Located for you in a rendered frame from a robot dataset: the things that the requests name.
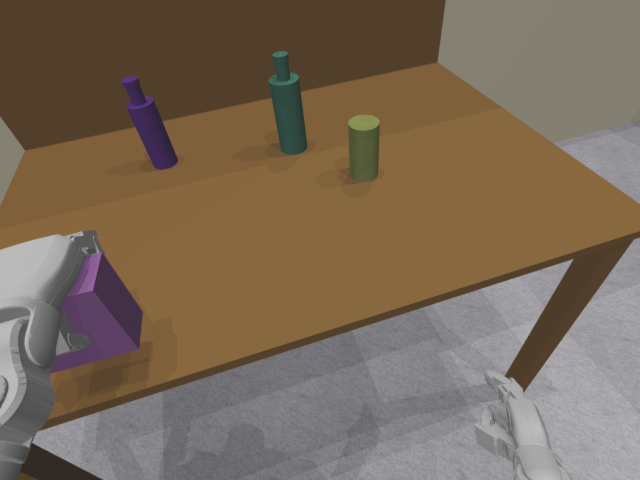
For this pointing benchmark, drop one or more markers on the left robot forearm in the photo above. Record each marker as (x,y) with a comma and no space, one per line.
(29,332)

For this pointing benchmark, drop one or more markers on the left robot hand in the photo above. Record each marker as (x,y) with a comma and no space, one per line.
(45,270)

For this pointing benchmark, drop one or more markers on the right robot forearm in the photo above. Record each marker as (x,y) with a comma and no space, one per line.
(535,462)

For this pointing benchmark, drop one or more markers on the right robot hand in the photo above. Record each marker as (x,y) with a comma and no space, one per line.
(520,424)

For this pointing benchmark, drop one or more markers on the sponge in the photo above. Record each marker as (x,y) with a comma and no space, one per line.
(101,308)

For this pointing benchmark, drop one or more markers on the table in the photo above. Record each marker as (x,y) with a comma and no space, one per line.
(240,252)

